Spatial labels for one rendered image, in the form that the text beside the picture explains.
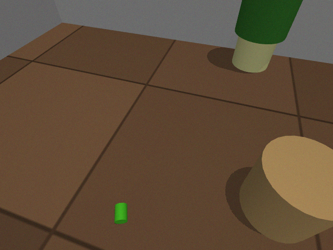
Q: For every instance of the potted plant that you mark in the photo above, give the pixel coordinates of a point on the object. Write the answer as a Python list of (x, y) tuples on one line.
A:
[(261, 24)]

